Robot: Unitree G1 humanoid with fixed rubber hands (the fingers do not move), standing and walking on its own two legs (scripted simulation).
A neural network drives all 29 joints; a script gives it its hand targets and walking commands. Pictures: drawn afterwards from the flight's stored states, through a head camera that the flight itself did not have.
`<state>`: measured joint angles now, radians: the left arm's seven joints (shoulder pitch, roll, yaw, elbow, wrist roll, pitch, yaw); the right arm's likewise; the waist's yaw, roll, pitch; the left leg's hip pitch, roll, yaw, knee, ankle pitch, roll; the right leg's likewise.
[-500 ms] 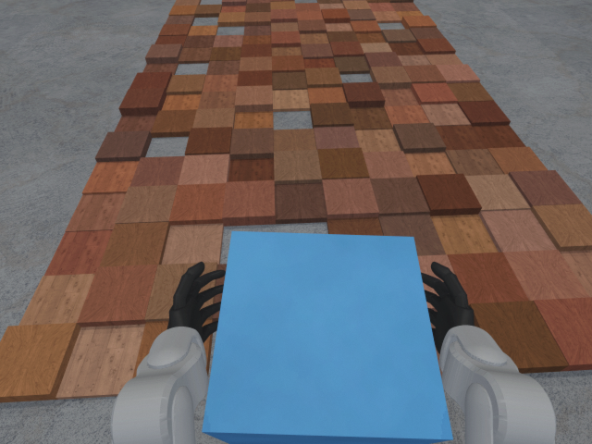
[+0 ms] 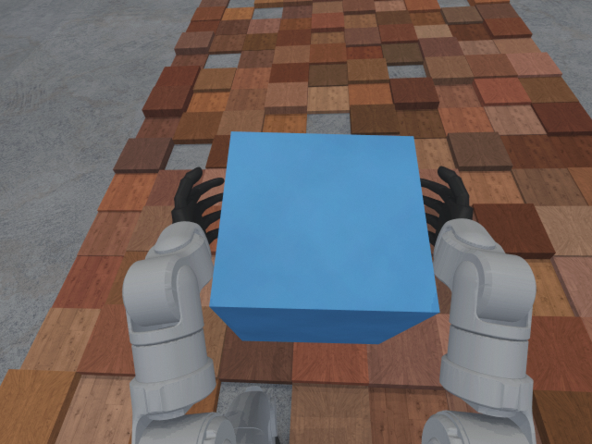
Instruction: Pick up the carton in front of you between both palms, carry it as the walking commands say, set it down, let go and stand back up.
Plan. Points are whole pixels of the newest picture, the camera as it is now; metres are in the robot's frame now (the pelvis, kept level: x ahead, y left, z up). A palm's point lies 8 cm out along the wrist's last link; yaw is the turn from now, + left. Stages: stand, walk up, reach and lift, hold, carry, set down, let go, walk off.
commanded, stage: carry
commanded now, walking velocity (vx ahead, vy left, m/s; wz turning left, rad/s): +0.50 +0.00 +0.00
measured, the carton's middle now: (315, 253) +0.33 +0.01 +0.06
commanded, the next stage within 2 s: none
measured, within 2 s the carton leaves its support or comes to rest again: neither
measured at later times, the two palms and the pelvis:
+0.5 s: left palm (242, 60) +0.69 +0.13 +0.15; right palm (421, 60) +0.66 -0.17 +0.15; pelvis +0.33 +0.01 +0.02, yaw -1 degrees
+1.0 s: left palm out of the picture +1.00 +0.19 +0.16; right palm out of the picture +1.00 -0.12 +0.15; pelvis +0.66 +0.03 +0.01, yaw -1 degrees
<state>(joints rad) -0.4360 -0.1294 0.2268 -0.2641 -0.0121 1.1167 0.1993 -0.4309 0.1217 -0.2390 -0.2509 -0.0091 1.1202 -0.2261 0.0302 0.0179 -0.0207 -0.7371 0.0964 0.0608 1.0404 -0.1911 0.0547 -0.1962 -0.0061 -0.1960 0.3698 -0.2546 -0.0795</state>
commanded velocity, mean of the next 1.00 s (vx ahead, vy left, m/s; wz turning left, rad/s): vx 0.50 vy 0.00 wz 0.00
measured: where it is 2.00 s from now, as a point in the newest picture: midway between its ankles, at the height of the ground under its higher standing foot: (304, 177)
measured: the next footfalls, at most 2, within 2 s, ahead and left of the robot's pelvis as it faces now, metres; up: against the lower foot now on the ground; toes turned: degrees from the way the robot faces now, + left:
left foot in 0.16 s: +0.30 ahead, +0.13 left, +0.03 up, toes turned +6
right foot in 0.52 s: +0.53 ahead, -0.10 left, +0.06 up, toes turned -4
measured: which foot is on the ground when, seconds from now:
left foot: up 0.00-0.14, down 0.16-0.54, up 0.56-0.90, down 0.92-1.00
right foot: down 0.00-0.22, up 0.24-0.50, down 0.52-0.96, up 0.98-1.00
